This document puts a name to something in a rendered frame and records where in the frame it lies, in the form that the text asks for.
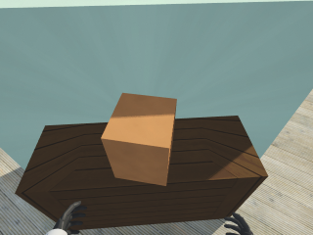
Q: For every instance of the robot right hand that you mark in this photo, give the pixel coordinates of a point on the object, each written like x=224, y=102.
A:
x=242, y=227

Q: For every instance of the pedestal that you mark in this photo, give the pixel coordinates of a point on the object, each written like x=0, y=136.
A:
x=213, y=169

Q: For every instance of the robot left hand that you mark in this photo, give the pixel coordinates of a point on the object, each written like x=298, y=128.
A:
x=65, y=222

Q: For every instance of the carton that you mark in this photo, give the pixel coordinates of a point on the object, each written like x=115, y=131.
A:
x=139, y=136

